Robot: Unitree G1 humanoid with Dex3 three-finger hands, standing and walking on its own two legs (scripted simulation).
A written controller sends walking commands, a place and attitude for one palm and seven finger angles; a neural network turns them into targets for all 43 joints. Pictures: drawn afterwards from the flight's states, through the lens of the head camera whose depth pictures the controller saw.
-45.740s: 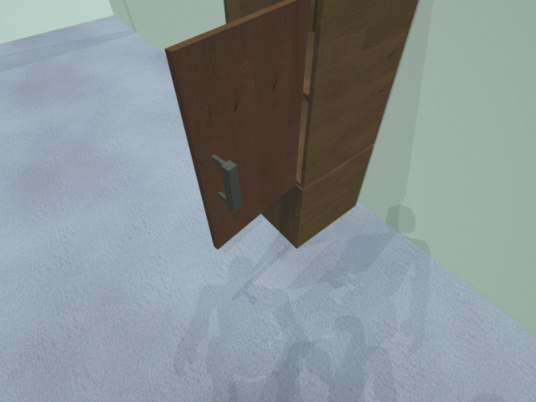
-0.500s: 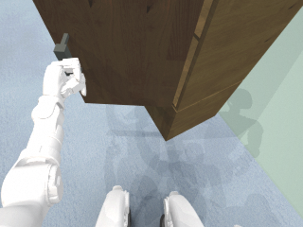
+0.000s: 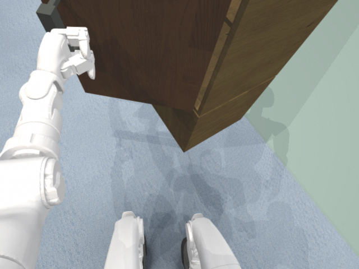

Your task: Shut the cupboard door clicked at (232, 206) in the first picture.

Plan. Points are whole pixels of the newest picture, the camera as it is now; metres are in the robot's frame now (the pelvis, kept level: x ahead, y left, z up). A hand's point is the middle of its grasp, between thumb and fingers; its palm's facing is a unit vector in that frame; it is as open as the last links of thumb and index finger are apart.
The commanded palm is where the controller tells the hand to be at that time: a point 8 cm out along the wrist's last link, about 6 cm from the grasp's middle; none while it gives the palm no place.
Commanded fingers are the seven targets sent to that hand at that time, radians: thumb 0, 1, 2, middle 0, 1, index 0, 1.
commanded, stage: push the door shut along its arc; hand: left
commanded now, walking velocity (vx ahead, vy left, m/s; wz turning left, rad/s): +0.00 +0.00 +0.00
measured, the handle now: (64, 32) +0.61 +0.21 +0.07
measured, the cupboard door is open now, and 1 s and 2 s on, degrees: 50 41 39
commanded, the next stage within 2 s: pull the fist back off the door in 0.80 s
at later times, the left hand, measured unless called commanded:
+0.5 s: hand (109, 42) +0.58 +0.12 +0.07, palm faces -0.29 -0.96 -0.05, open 3.0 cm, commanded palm +0.59 +0.14 +0.07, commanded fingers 0.00 0.90 0.90 -1.30 -1.50 -1.30 -1.50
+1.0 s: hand (115, 30) +0.61 +0.11 +0.08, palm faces -0.16 -0.98 +0.07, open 3.2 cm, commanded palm +0.62 +0.09 +0.07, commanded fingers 0.00 0.90 0.90 -1.30 -1.50 -1.30 -1.50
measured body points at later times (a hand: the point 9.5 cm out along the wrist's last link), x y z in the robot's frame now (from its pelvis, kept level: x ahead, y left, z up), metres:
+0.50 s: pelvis +0.01 -0.01 -0.01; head +0.20 +0.01 +0.40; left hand +0.59 +0.17 +0.08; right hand -0.02 -0.27 -0.12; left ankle +0.07 +0.10 -0.60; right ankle +0.02 -0.13 -0.60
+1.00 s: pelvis -0.01 +0.00 -0.03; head +0.20 +0.03 +0.37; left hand +0.61 +0.16 +0.08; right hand -0.03 -0.27 -0.12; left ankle +0.07 +0.10 -0.60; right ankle +0.02 -0.13 -0.60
